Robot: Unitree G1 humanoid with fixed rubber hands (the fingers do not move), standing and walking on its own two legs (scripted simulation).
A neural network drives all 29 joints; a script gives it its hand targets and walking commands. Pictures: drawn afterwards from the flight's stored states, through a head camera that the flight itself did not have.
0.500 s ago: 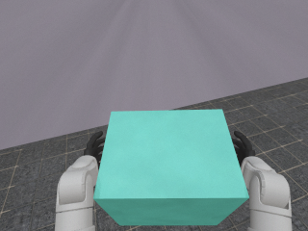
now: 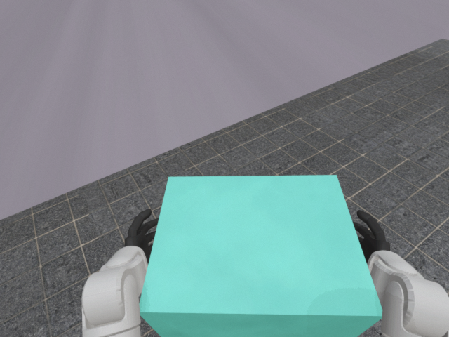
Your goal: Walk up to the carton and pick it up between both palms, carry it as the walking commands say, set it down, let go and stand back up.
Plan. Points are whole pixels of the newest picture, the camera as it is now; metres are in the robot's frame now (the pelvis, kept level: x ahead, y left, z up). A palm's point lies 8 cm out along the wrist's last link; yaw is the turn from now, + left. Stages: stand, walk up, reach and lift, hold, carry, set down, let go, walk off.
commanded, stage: carry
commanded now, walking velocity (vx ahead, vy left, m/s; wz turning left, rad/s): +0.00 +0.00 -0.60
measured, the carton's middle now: (251, 270) +0.24 -0.02 +0.02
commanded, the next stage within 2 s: none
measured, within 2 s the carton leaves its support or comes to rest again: neither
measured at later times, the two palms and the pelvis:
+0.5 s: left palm (205, 230) +0.27 +0.06 +0.11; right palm out of the picture +0.12 -0.28 +0.10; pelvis -0.02 -0.03 +0.01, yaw -20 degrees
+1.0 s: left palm (229, 251) +0.24 +0.02 +0.09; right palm out of the picture +0.05 -0.30 +0.10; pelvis -0.05 -0.04 +0.01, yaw -33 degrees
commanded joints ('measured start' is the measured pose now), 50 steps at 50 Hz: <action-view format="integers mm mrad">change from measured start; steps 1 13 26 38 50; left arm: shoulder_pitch -462 -423 -220 -321 -394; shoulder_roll -697 -725 -632 -689 -696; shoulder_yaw -706 -812 -691 -796 -824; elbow -209 -241 -170 -339 -247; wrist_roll -189 -258 -169 -232 -271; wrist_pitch -35 -25 1 -56 -10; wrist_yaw -73 -105 -68 -105 -121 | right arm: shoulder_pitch -564 -337 -349 -349 -315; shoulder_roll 737 677 616 711 658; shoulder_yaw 865 755 853 883 773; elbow -191 -194 -262 -266 -206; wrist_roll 222 128 189 199 124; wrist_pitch -41 -67 -22 -70 -59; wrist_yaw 105 89 99 116 84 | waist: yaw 43 16 31 47 18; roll -151 81 -282 -133 88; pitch -145 -58 -132 -182 5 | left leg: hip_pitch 2 326 -183 9 205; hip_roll -32 291 91 -19 329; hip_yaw -12 -91 154 2 -86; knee -92 -683 -20 -74 -755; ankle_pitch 43 566 -208 66 225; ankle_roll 19 180 -62 29 177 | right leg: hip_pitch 148 -204 516 189 -182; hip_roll -241 -80 -393 -291 -98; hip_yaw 350 -43 375 332 -27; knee -333 442 -256 -352 493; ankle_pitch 87 -81 836 142 -98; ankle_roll -101 106 -69 -107 108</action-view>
